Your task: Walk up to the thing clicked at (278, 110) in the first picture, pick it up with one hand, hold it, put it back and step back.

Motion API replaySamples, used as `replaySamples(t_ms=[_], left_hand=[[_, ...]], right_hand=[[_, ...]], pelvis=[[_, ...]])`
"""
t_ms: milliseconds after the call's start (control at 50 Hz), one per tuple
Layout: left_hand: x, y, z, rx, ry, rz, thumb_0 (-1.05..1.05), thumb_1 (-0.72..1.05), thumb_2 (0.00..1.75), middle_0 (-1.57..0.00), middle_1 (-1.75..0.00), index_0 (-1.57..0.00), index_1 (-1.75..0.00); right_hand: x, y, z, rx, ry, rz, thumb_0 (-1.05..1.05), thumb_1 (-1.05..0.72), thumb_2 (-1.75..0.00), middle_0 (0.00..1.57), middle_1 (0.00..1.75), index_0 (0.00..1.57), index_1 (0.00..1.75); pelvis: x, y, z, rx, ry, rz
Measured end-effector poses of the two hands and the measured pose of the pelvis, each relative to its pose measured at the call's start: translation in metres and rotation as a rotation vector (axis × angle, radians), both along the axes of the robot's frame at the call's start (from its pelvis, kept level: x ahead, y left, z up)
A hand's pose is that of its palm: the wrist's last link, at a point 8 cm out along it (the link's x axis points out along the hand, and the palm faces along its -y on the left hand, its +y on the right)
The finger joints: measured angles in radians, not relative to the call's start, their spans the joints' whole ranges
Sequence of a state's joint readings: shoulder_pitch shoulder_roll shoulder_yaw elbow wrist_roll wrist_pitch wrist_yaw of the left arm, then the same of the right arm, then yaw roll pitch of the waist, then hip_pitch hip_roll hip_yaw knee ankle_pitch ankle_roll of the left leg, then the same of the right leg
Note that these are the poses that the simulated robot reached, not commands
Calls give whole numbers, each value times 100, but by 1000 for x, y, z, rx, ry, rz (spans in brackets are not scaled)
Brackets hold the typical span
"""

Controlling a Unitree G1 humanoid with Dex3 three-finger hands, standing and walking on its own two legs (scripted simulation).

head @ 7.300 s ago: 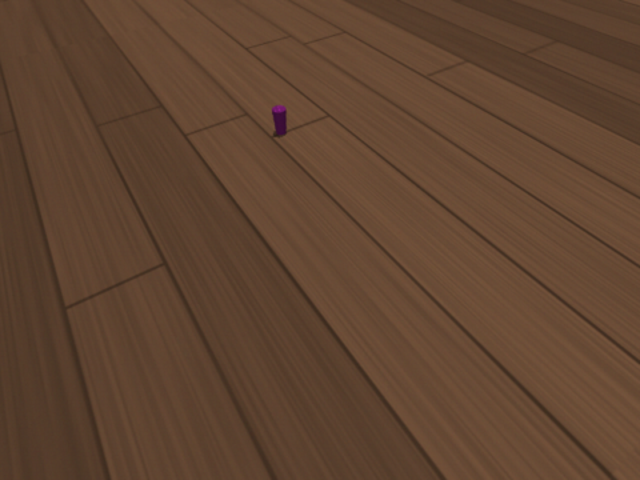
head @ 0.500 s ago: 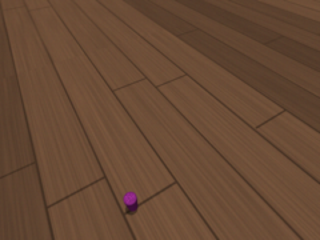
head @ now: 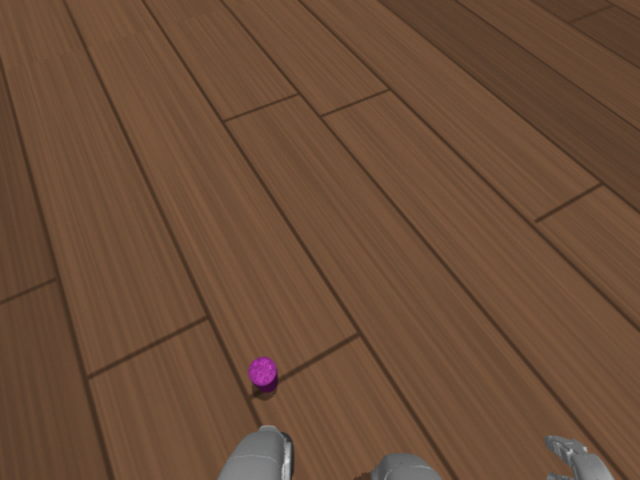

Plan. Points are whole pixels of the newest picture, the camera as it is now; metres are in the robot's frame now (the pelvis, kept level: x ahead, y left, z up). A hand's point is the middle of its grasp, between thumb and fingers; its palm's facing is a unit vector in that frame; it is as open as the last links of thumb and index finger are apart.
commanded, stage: walk up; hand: left
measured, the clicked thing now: (265, 377) +0.38 +0.17 -0.68
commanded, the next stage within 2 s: none
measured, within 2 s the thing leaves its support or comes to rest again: neither
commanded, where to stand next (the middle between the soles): +0.02 -0.03 m, yaw -2 degrees
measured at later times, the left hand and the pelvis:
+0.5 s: hand out of the picture -0.01 +0.23 -0.13, palm faces -0.11 -0.90 -0.43, open 7.4 cm; pelvis -0.09 -0.04 +0.00, yaw -5 degrees
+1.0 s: hand out of the picture +0.01 +0.26 -0.12, palm faces +0.00 -0.92 -0.39, open 7.4 cm; pelvis -0.06 -0.03 +0.02, yaw +1 degrees
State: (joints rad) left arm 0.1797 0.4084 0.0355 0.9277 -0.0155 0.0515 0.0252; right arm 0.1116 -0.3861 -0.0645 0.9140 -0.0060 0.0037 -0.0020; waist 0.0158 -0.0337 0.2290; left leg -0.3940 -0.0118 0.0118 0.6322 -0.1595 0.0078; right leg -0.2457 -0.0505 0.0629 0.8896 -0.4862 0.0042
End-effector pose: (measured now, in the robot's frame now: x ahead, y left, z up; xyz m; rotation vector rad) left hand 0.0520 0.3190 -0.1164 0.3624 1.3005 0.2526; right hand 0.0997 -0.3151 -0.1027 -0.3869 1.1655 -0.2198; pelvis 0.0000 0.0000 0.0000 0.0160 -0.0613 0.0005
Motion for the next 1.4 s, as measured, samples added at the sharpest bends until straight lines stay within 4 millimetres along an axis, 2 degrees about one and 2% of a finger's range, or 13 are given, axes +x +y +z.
replaySamples(t_ms=[100, 220, 300, 400, 500, 620, 780, 940, 1000, 1080, 1180, 1280, 1400], left_hand=[[40, -7, -3, -27, -79, -61, 0, 90, 90, -20, -30, -20, -30], [45, -18, 0, -44, -105, -128, 0, 90, 90, -20, -30, -20, -30], [26, -25, 0, -22, -103, -151, 0, 90, 90, -20, -30, -20, -30], [-27, -39, 8, 6, -67, -135, 0, 90, 90, -20, -30, -20, -30], [-67, -45, 29, 28, -16, -105, 0, 90, 90, -20, -30, -20, -30], [-73, -40, 39, 25, -147, -97, 1, 90, 90, -21, -30, -20, -30], [-98, -8, 31, 12, -130, -37, 0, 90, 90, -20, -30, -20, -30], [-64, -11, 40, -19, -189, -63, 1, 90, 90, -20, -30, -20, -30], [-51, -20, 36, -7, -179, -56, 1, 90, 90, -20, -30, -20, -30], [-37, -34, 25, 37, -156, -47, 1, 90, 90, -20, -30, -20, -30], [-27, -54, 26, 39, -174, -68, 1, 90, 90, -20, -30, -20, -30], [-28, -54, 30, 56, -221, -76, 0, 90, 90, -21, -30, -20, -30], [-38, -33, 19, 44, -291, -69, 0, 90, 90, -21, -30, -20, -30]], right_hand=[[3, 16, 6, 6, -32, -7, 0, -91, -90, 20, 30, 21, 30], [-5, 4, 11, -19, -121, -15, 0, -90, -90, 21, 30, 21, 30], [-26, -21, 4, -35, -146, -20, 0, -90, -90, 21, 30, 21, 30], [-66, -49, -10, -31, -110, -54, 0, -90, -90, 20, 30, 21, 30], [-112, -55, -7, -7, -23, -91, 0, -91, -90, 20, 30, 21, 30], [-158, -43, -6, 32, 106, -32, 1, -91, -90, 20, 30, 20, 30], [-129, -14, 15, 37, -52, 30, 1, -91, -90, 20, 30, 21, 30], [-120, -17, 37, 19, -61, 43, 0, -90, -90, 21, 30, 21, 30], [-111, -27, 28, 13, -30, 27, 0, -90, -90, 21, 30, 21, 30], [-90, -39, -2, 38, -7, -10, 0, -90, -90, 20, 30, 21, 30], [-71, -32, -28, 71, 27, 20, 0, -91, -90, 20, 30, 20, 30], [-81, -23, -37, 81, 46, 59, 0, -91, -90, 20, 30, 21, 30], [-128, -19, -35, 35, 68, 65, 0, -91, -90, 20, 30, 21, 30]], pelvis=[[-9, 1, 3, -11, 3, -23], [-28, -5, -1, -11, 24, -70], [-48, -16, -12, -2, 27, -107], [-75, -33, -15, -22, 14, -80], [-88, -35, 3, 29, 43, -88], [-93, -34, 7, 2, 52, -18], [-83, -15, 10, 12, 7, 13], [-66, -21, 22, -3, -17, 26], [-59, -27, 18, 1, -20, 19], [-51, -38, -1, 7, -14, 9], [-69, -41, -5, 5, -9, 28], [-91, -36, -7, 13, 11, 49], [-117, -23, -21, -5, 3, 85]])
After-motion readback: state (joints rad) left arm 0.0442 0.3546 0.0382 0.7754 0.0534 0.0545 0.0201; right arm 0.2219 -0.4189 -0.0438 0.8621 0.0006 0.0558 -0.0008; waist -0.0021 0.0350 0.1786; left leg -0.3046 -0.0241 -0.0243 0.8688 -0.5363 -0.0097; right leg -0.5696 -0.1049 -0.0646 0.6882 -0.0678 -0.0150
